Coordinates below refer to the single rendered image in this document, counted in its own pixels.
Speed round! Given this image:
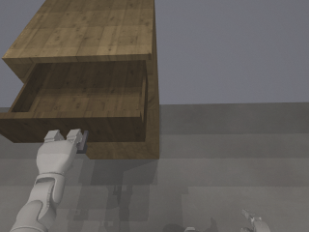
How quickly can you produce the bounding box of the handle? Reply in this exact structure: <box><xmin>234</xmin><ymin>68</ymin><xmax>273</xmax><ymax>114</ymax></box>
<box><xmin>39</xmin><ymin>130</ymin><xmax>89</xmax><ymax>154</ymax></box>

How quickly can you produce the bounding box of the drawer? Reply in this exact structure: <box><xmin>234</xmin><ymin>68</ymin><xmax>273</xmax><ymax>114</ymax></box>
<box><xmin>0</xmin><ymin>60</ymin><xmax>149</xmax><ymax>143</ymax></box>

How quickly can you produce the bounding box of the left robot hand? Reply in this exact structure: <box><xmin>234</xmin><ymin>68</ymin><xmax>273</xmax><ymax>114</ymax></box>
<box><xmin>36</xmin><ymin>129</ymin><xmax>83</xmax><ymax>176</ymax></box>

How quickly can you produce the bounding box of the right robot hand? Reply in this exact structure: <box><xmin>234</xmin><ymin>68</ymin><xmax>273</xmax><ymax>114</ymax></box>
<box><xmin>240</xmin><ymin>209</ymin><xmax>270</xmax><ymax>232</ymax></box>

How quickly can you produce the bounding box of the left robot forearm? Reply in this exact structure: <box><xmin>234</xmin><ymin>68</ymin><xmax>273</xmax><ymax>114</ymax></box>
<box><xmin>10</xmin><ymin>172</ymin><xmax>67</xmax><ymax>232</ymax></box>

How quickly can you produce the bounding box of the cabinet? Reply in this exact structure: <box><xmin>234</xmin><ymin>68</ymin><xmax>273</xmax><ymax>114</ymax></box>
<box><xmin>2</xmin><ymin>0</ymin><xmax>159</xmax><ymax>160</ymax></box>

